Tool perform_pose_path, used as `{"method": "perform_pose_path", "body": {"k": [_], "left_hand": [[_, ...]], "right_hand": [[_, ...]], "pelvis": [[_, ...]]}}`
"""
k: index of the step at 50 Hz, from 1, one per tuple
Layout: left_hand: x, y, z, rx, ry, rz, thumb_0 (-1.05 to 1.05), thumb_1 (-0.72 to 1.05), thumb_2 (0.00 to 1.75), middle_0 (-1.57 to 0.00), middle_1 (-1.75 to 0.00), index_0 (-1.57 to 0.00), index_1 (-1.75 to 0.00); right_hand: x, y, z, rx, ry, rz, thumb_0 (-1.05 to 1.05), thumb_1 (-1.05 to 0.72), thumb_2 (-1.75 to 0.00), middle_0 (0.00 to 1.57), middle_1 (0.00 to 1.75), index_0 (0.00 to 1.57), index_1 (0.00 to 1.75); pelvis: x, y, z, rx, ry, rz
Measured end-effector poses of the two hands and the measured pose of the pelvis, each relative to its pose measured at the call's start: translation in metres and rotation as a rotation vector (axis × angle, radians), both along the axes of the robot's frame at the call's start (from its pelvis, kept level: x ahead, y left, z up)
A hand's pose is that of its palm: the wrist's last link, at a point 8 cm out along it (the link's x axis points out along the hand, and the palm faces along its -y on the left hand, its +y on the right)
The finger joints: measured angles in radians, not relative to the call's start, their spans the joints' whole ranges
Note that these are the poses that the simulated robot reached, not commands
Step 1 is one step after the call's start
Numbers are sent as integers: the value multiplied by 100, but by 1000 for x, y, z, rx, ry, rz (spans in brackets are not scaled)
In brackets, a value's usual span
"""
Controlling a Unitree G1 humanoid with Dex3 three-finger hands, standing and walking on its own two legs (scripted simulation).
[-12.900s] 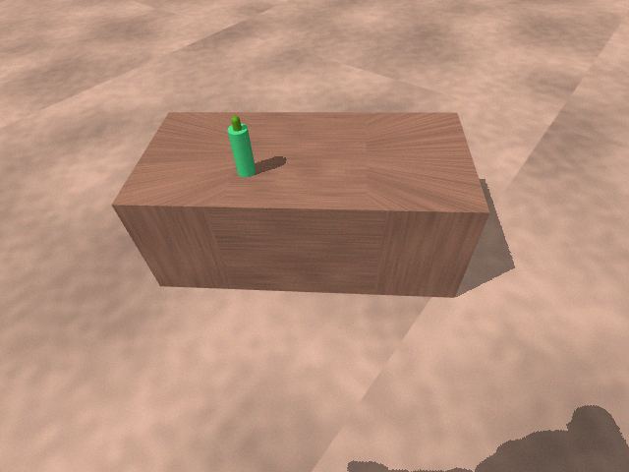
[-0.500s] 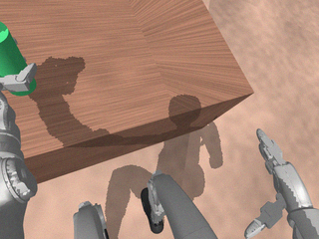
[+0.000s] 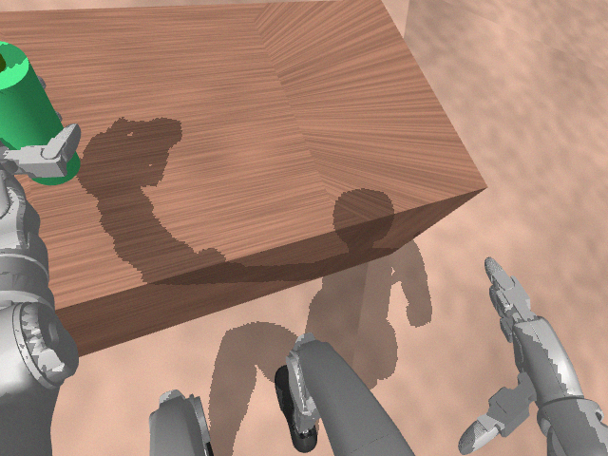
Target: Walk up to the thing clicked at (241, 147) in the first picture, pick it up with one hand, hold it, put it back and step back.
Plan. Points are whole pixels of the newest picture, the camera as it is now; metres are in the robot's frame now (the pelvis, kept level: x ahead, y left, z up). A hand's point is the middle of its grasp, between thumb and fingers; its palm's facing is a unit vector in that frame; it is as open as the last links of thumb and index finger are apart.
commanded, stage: lift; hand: left
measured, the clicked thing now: (18, 110) +0.57 +0.19 +0.03
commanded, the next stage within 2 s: hold in 1.46 s
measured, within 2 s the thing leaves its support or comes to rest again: neither
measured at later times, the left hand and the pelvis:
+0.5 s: hand (7, 129) +0.53 +0.19 +0.05, palm faces +0.14 -0.99 -0.01, open 8.6 cm; pelvis +0.02 +0.00 +0.04, yaw +1 degrees
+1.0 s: hand out of the picture +0.43 +0.18 +0.12, palm faces +0.14 -0.99 -0.01, open 8.5 cm; pelvis +0.03 +0.00 +0.08, yaw +2 degrees
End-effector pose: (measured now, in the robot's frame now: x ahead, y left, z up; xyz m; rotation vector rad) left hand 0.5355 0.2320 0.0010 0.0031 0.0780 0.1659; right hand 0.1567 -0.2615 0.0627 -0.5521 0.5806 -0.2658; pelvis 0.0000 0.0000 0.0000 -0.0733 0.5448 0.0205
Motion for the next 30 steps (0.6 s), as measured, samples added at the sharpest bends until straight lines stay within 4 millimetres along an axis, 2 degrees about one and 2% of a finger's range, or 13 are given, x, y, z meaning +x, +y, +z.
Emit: {"method": "perform_pose_path", "body": {"k": [11,18,23,30], "left_hand": [[-7,2,13,-2,3,-13,1,-28,120,-79,-108,-83,-110],[-19,5,29,-3,-4,-16,1,-28,120,-79,-108,-83,-110],[-32,9,46,7,-7,-22,1,-28,120,-79,-108,-83,-110],[-59,11,71,18,-15,-24,1,-28,120,-79,-108,-83,-110]], "right_hand": [[4,0,9,14,-5,-2,-1,50,-6,6,5,6,5],[7,-2,9,42,10,-17,-1,49,-7,6,5,6,5],[10,0,7,85,16,-24,-1,50,-6,6,5,6,5],[17,3,4,150,19,-26,-1,50,-6,5,5,6,5]], "pelvis": [[6,1,11,4,-18,0],[12,2,23,6,-43,3],[16,3,33,10,-70,4],[23,4,48,21,-118,7]]}}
